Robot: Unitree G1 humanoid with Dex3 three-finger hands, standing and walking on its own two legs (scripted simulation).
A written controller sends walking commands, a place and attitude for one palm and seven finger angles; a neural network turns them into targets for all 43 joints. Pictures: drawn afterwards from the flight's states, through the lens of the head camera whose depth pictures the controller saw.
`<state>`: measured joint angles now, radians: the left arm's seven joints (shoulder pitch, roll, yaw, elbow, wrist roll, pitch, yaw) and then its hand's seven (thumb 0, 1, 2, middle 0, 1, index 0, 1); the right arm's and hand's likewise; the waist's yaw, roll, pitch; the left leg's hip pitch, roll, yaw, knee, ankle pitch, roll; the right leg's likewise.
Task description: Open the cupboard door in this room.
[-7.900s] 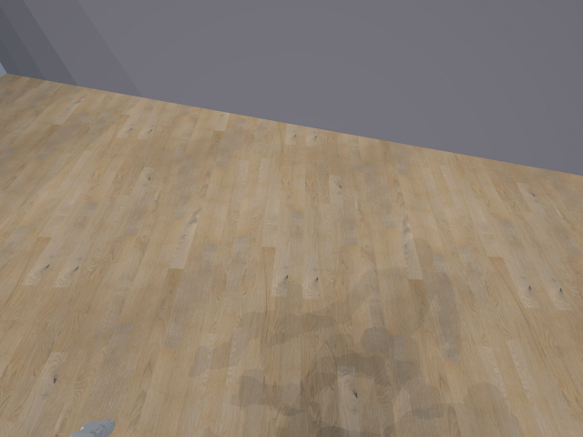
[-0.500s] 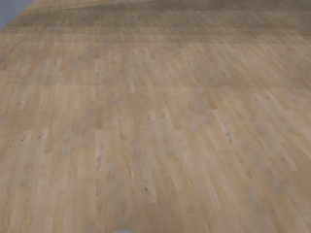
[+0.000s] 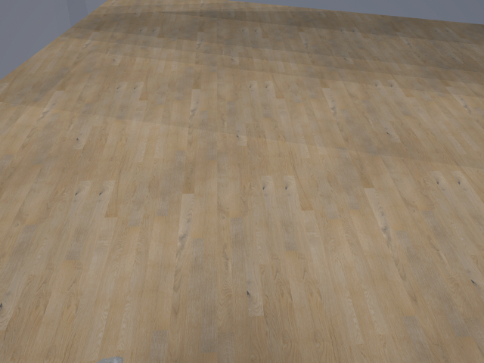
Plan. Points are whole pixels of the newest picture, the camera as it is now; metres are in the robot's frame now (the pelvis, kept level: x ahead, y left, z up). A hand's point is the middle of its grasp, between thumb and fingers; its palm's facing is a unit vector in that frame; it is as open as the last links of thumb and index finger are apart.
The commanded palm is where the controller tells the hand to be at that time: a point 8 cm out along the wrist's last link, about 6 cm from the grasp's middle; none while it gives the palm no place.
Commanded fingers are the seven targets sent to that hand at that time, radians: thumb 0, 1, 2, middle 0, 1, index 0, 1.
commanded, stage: turn or walk to find it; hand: left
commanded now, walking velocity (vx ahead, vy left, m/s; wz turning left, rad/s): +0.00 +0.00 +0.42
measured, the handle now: out of the picture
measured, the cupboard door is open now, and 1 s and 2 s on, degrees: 0 0 0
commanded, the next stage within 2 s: none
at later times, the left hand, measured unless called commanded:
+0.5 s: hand out of the picture -0.03 +0.16 -0.16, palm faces +0.27 -0.93 -0.25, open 7.3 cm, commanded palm none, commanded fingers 0.00 0.90 0.90 -0.20 -0.30 -0.20 -0.30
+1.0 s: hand out of the picture -0.07 +0.21 -0.16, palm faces +0.45 -0.86 -0.25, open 7.4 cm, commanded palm none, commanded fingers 0.00 0.90 0.90 -0.20 -0.30 -0.20 -0.30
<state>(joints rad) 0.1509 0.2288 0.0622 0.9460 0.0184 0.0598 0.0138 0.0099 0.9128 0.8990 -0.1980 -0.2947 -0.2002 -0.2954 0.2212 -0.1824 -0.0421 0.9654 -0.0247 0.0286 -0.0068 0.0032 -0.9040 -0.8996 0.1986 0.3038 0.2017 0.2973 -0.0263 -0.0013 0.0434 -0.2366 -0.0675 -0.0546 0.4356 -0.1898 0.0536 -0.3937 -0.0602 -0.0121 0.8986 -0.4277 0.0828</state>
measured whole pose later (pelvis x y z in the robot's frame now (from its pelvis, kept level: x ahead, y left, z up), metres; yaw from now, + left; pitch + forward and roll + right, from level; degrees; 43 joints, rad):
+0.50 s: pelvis -0.03 -0.04 +0.00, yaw +15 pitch -1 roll +2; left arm 0.24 0.17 0.04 0.96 0.03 0.01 0.01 0.01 0.91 0.90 -0.20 -0.30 -0.21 -0.30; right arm 0.21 -0.25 -0.08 1.01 -0.02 0.08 0.01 0.01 -0.91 -0.90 0.19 0.30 0.19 0.30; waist 0.00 0.01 0.07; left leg -0.37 0.04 0.00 0.90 -0.45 -0.08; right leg -0.22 -0.11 -0.21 0.52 -0.28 -0.02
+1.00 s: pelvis -0.07 -0.01 +0.00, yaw +26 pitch -1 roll +0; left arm 0.16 0.23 0.06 0.94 0.02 0.06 0.01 0.01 0.91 0.90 -0.20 -0.29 -0.20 -0.30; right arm 0.20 -0.18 -0.04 0.96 -0.02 0.03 0.00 0.00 -0.90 -0.90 0.20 0.30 0.20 0.30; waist -0.02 0.00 0.05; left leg -0.23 -0.05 -0.05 0.46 -0.21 0.04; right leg -0.39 -0.06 -0.02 0.88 -0.43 0.08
